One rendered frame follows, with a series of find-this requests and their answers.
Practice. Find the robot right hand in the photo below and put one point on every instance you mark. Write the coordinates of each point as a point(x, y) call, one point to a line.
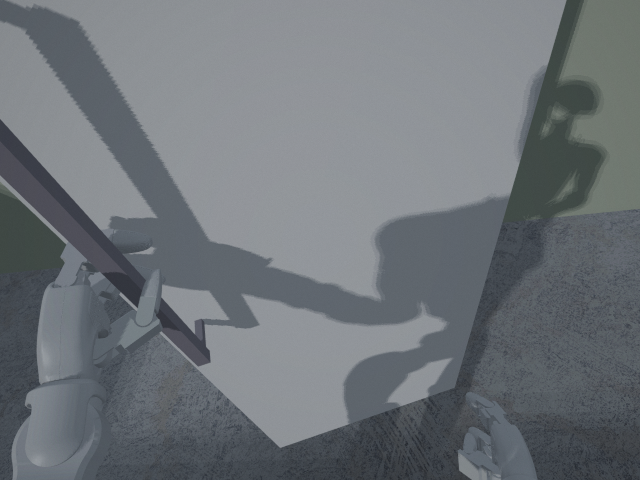
point(504, 453)

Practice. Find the robot left forearm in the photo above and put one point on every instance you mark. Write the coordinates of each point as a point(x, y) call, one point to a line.
point(66, 436)

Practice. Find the robot left hand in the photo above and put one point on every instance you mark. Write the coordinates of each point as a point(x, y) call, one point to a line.
point(73, 312)

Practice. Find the handle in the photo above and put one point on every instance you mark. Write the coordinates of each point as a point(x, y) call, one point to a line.
point(33, 182)

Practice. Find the fridge door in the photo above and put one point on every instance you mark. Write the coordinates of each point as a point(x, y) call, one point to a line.
point(324, 181)

